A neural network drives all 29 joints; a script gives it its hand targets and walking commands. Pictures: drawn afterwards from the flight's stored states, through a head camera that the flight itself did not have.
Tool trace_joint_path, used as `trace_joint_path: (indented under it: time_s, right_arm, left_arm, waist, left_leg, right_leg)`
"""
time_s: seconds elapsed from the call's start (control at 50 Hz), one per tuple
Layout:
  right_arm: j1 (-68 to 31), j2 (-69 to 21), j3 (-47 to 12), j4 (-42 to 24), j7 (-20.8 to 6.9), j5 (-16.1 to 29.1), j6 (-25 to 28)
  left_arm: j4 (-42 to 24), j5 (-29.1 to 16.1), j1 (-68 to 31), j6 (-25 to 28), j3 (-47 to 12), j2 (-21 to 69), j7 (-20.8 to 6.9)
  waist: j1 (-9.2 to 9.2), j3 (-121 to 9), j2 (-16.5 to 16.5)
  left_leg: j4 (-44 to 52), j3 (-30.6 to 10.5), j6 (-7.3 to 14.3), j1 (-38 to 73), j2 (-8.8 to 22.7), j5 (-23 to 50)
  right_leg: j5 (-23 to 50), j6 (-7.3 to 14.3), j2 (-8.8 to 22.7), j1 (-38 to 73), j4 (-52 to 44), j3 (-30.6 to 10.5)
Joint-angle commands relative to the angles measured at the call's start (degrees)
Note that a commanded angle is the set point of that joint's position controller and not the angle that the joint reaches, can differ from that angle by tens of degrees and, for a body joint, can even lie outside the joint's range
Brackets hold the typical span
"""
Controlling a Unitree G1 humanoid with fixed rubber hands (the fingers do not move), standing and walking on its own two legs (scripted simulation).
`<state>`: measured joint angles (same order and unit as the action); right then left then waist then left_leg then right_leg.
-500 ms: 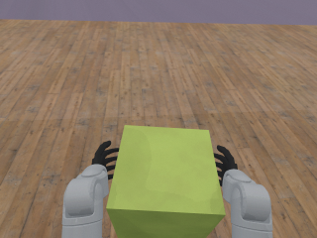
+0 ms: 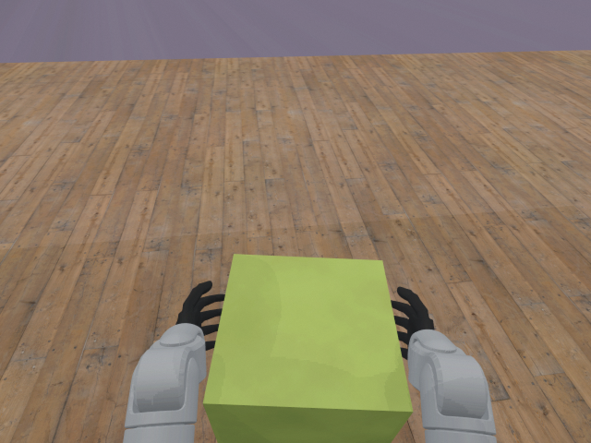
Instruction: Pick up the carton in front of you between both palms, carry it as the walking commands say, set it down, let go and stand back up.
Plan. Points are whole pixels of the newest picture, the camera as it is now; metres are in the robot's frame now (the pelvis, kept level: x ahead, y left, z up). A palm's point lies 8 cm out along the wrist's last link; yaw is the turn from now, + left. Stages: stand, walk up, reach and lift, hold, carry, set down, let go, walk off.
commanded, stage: carry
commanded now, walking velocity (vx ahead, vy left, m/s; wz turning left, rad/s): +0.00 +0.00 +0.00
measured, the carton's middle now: (303, 366) +0.26 +0.00 -0.01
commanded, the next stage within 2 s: hold in 1.58 s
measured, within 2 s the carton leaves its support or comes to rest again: neither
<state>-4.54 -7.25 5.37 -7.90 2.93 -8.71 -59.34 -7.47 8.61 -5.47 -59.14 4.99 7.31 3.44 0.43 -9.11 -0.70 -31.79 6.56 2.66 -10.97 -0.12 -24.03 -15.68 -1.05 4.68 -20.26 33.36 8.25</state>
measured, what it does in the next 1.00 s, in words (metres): shifts its weight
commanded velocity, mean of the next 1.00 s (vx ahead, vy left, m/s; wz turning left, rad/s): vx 0.00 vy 0.00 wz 0.00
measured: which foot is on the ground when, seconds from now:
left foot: down 0.00-1.00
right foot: down 0.00-1.00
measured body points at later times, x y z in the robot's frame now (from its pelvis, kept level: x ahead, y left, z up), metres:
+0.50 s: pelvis -0.03 -0.01 +0.00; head -0.05 -0.01 +0.45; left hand +0.28 +0.13 +0.03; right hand +0.27 -0.17 +0.03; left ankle -0.08 +0.07 -0.73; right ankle +0.01 -0.13 -0.73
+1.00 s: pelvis -0.05 -0.02 +0.00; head -0.07 -0.02 +0.45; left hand +0.25 +0.13 +0.04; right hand +0.24 -0.18 +0.03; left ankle -0.08 +0.07 -0.73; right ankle +0.01 -0.13 -0.73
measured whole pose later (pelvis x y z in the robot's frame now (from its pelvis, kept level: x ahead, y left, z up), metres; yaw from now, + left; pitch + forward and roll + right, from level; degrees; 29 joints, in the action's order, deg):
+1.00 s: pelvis -0.05 -0.02 +0.00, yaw -1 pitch +1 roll +0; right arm -9.5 -7.7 9.1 8.8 0.9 -13.1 -42.1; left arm 9.6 12.3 -10.5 -41.7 8.9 7.8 1.5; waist -0.1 -6.1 -0.5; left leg -31.2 7.3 1.5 -12.8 1.1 -19.8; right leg -10.1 1.2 3.2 -21.1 30.0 8.0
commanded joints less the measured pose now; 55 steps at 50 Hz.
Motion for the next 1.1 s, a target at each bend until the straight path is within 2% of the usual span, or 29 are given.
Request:
trace_joint_path:
  time_s: [0.0, 0.04, 0.08, 0.12, 0.14, 0.22, 0.24, 0.26, 0.3, 0.34, 0.36, 0.44, 0.46, 0.5, 0.6, 0.72, 0.74, 0.76, 0.78, 0.8, 0.84, 0.86, 0.88, 0.92, 0.96, 0.98, 1.02, 1.04, 1.08]
  right_arm:
    - [-28.5, -47.0, -37.9, -5.2, -13.4, 18.1, 4.7]
    - [-26.4, -45.8, -35.1, -1.9, -13.2, 15.6, 6.7]
    - [-25.8, -45.9, -33.5, 0.2, -13.2, 14.0, 8.9]
    - [-27.2, -45.6, -31.9, 2.9, -13.3, 12.8, 11.3]
    - [-28.4, -45.3, -31.2, 3.7, -13.4, 12.1, 12.6]
    - [-30.3, -46.1, -28.0, 9.0, -13.3, 9.1, 17.0]
    - [-30.8, -46.9, -26.8, 11.5, -13.5, 8.9, 18.3]
    - [-31.6, -47.0, -25.7, 12.4, -13.6, 7.6, 19.7]
    - [-33.1, -48.5, -25.0, 14.3, -13.9, 7.2, 21.6]
    - [-34.3, -50.2, -25.1, 15.7, -14.2, 6.9, 22.9]
    - [-33.2, -50.4, -25.8, 15.3, -14.2, 6.8, 23.2]
    - [-33.6, -51.6, -27.8, 14.5, -14.3, 8.5, 22.8]
    - [-32.4, -51.7, -29.0, 13.7, -14.3, 9.1, 22.1]
    - [-31.4, -51.3, -29.4, 13.2, -14.2, 9.7, 20.9]
    - [-33.0, -50.0, -30.2, 10.3, -14.2, 10.2, 20.4]
    - [-33.0, -50.6, -29.5, 11.5, -14.4, 10.1, 20.2]
    - [-33.1, -50.4, -29.1, 11.4, -14.3, 9.6, 20.2]
    - [-31.6, -50.5, -28.9, 11.9, -14.4, 9.1, 20.0]
    - [-32.8, -50.6, -28.4, 12.2, -14.4, 9.0, 19.8]
    - [-33.2, -50.1, -29.6, 10.3, -14.3, 9.3, 20.0]
    - [-32.6, -51.1, -28.9, 12.7, -14.5, 9.6, 19.6]
    - [-33.7, -51.1, -29.3, 11.6, -14.7, 10.2, 19.8]
    - [-33.0, -50.9, -28.9, 11.4, -14.6, 9.7, 20.0]
    - [-32.7, -50.6, -29.2, 11.7, -14.6, 9.6, 19.9]
    - [-32.8, -51.0, -29.4, 11.5, -14.5, 9.1, 19.8]
    - [-31.5, -51.6, -29.6, 11.2, -14.6, 10.6, 19.9]
    - [-33.1, -51.2, -29.6, 10.3, -14.5, 10.4, 19.9]
    - [-33.1, -50.9, -29.7, 11.1, -14.4, 10.1, 19.7]
    - [-31.0, -50.5, -29.5, 12.1, -14.4, 9.5, 19.5]
  left_arm:
    - [-3.7, -17.6, -25.9, 4.7, -36.3, 49.8, -13.5]
    - [-1.5, -15.8, -25.7, 6.6, -35.2, 47.7, -13.3]
    - [0.5, -14.9, -25.9, 8.8, -34.0, 48.0, -13.4]
    - [3.1, -13.6, -26.4, 11.1, -32.2, 47.7, -13.4]
    - [3.9, -12.9, -27.6, 12.4, -31.7, 47.5, -13.4]
    - [9.7, -10.1, -29.7, 17.0, -27.6, 48.1, -13.7]
    - [11.4, -9.3, -30.1, 18.3, -26.8, 48.5, -13.8]
    - [13.1, -8.6, -31.1, 19.5, -25.7, 48.8, -13.9]
    - [14.8, -8.8, -33.1, 21.4, -25.7, 50.8, -14.4]
    - [15.6, -7.9, -33.6, 22.7, -25.2, 51.5, -14.5]
    - [15.3, -9.1, -34.9, 23.3, -26.4, 52.5, -14.7]
    - [14.6, -9.3, -32.9, 22.5, -27.4, 53.5, -14.6]
    - [13.4, -9.6, -31.6, 22.0, -27.8, 52.6, -14.5]
    - [12.2, -10.0, -30.6, 21.0, -28.2, 52.5, -14.4]
    - [11.4, -10.8, -30.9, 20.2, -28.8, 52.4, -14.6]
    - [11.7, -10.9, -32.2, 20.0, -29.1, 52.2, -14.7]
    - [12.4, -10.5, -31.8, 19.8, -28.8, 52.1, -14.8]
    - [12.3, -10.5, -31.0, 19.8, -28.8, 51.6, -14.8]
    - [12.8, -9.8, -31.1, 19.6, -28.1, 52.1, -14.7]
    - [13.4, -10.4, -30.1, 19.5, -27.9, 53.0, -14.8]
    - [12.0, -10.3, -32.2, 19.7, -28.3, 52.0, -14.8]
    - [11.4, -10.4, -32.5, 19.9, -28.0, 52.0, -14.9]
    - [12.0, -10.2, -32.1, 19.6, -28.8, 52.1, -14.9]
    - [12.3, -10.7, -31.7, 19.7, -28.6, 52.7, -14.9]
    - [12.1, -10.3, -32.0, 20.0, -28.2, 52.2, -14.9]
    - [11.3, -11.0, -30.5, 19.7, -29.4, 52.5, -15.0]
    - [12.3, -10.8, -30.9, 19.6, -28.6, 53.0, -14.9]
    - [12.0, -10.5, -30.9, 19.6, -29.0, 52.7, -14.9]
    - [12.4, -10.9, -30.8, 19.6, -28.9, 52.3, -14.8]
  waist:
    - [-0.30, -12.5, 0.8]
    - [-0.20, -11.2, -1.7]
    - [-0.17, -11.7, 0.2]
    - [-0.11, -11.3, -1.1]
    - [-0.60, -11.1, -1.4]
    - [-0.37, -11.2, 0.3]
    - [-0.60, -10.8, -0.7]
    - [-0.49, -11.3, 0.6]
    - [-0.57, -10.4, 0.9]
    - [-0.45, -10.0, 0.6]
    - [-0.47, -10.7, 1.9]
    - [-0.55, -12.1, -0.5]
    - [-0.38, -12.0, 1.6]
    - [-0.59, -12.4, 0.9]
    - [-0.41, -11.2, 0.4]
    - [-0.58, -9.6, 0.9]
    - [-0.50, -9.0, -0.5]
    - [-0.53, -10.6, 1.3]
    - [-0.39, -10.5, 1.2]
    - [-0.58, -10.5, 1.6]
    - [-0.54, -8.7, 0.7]
    - [-0.42, -8.1, 1.4]
    - [-0.53, -8.9, -0.9]
    - [-0.53, -10.2, 1.2]
    - [-0.49, -10.5, 1.0]
    - [-0.54, -11.8, -0.4]
    - [-0.46, -10.1, 0.0]
    - [-0.39, -10.2, 1.8]
    - [-0.53, -10.5, 1.2]
  left_leg:
    - [2.4, -5.8, -1.1, 1.0, 8.8, 37.1]
    - [3.1, -5.7, -1.5, 0.2, 8.5, 37.0]
    - [2.9, -5.7, -1.3, 1.1, 8.9, 36.0]
    - [4.2, -6.4, -0.9, 0.5, 9.0, 35.8]
    - [3.9, -5.4, -0.6, 0.6, 8.7, 33.4]
    - [3.8, -6.0, -0.7, 1.0, 8.5, 35.2]
    - [4.2, -6.0, -0.7, 1.5, 8.7, 35.0]
    - [4.6, -6.3, -0.7, 2.0, 8.8, 31.8]
    - [5.3, -5.8, -0.4, -0.5, 8.4, 25.0]
    - [5.2, -5.4, -0.5, -0.4, 8.0, 23.3]
    - [4.6, -5.3, -0.5, 0.0, 8.1, 23.4]
    - [3.7, -4.8, -0.8, -0.2, 7.6, 24.9]
    - [4.1, -5.5, -0.6, -0.7, 8.1, 25.8]
    - [3.9, -5.5, -0.6, -0.5, 8.1, 24.9]
    - [5.4, -5.6, -0.6, -1.4, 8.2, 17.9]
    - [6.8, -5.9, -0.3, -2.2, 8.3, 16.4]
    - [6.8, -6.3, -0.3, -2.4, 8.5, 16.4]
    - [6.7, -6.1, -0.1, -2.0, 8.4, 16.3]
    - [6.7, -6.2, -0.2, -2.4, 8.3, 17.1]
    - [6.4, -5.9, -0.4, -2.2, 8.4, 15.6]
    - [6.9, -6.0, -0.9, -3.8, 7.8, 11.7]
    - [7.6, -5.9, -0.5, -4.4, 8.0, 12.4]
    - [6.9, -6.0, -0.3, -3.5, 8.1, 11.6]
    - [6.8, -6.4, -0.3, -2.8, 8.3, 13.2]
    - [6.2, -6.2, -0.2, -1.9, 8.9, 17.3]
    - [6.7, -6.4, -0.1, -2.2, 8.4, 17.6]
    - [6.5, -6.5, -0.3, -3.5, 8.9, 16.0]
    - [6.6, -6.2, -0.3, -2.9, 8.5, 16.1]
    - [6.4, -5.9, -0.6, -3.1, 8.3, 15.6]
  right_leg:
    - [23.7, 2.2, 4.2, 9.9, -0.2, -5.1]
    - [24.4, 2.2, 4.1, 9.5, 0.0, -4.9]
    - [23.7, 2.2, 4.3, 8.6, -0.2, -5.2]
    - [19.4, 1.9, 3.9, 8.7, -0.5, -4.9]
    - [19.7, 1.9, 4.0, 8.8, -1.3, -5.3]
    - [20.7, 1.8, 3.9, 9.6, -0.7, -5.0]
    - [21.0, 2.0, 4.0, 8.1, -0.8, -5.5]
    - [18.8, 2.3, 3.7, 8.9, -1.8, -5.7]
    - [17.3, 2.4, 4.3, 9.6, -3.0, -6.1]
    - [18.0, 2.2, 4.2, 9.3, -3.4, -6.3]
    - [19.5, 2.2, 4.2, 9.6, -3.2, -6.5]
    - [20.6, 2.5, 4.0, 10.3, -2.8, -6.1]
    - [20.7, 2.4, 4.2, 10.8, -2.4, -6.1]
    - [20.5, 2.9, 4.2, 10.8, -2.8, -6.2]
    - [17.0, 3.0, 4.5, 9.6, -4.7, -7.3]
    - [14.7, 3.0, 4.4, 8.5, -5.2, -7.2]
    - [14.4, 2.7, 4.0, 8.8, -5.8, -7.0]
    - [14.1, 3.0, 4.0, 9.6, -5.1, -7.1]
    - [14.5, 2.7, 4.1, 10.5, -5.0, -7.1]
    - [13.9, 3.1, 4.3, 9.4, -6.0, -7.5]
    - [13.2, 3.1, 4.1, 8.9, -6.8, -7.6]
    - [11.9, 3.1, 4.4, 9.0, -6.7, -7.7]
    - [11.6, 3.4, 4.6, 8.1, -7.4, -8.3]
    - [12.5, 3.0, 4.2, 8.8, -6.7, -7.7]
    - [15.7, 3.0, 4.2, 8.9, -5.7, -7.8]
    - [14.8, 3.0, 4.4, 10.2, -5.7, -7.4]
    - [14.3, 3.0, 4.0, 8.9, -6.2, -7.6]
    - [14.7, 2.8, 4.1, 8.7, -5.8, -7.1]
    - [14.8, 3.1, 4.6, 9.4, -6.0, -7.6]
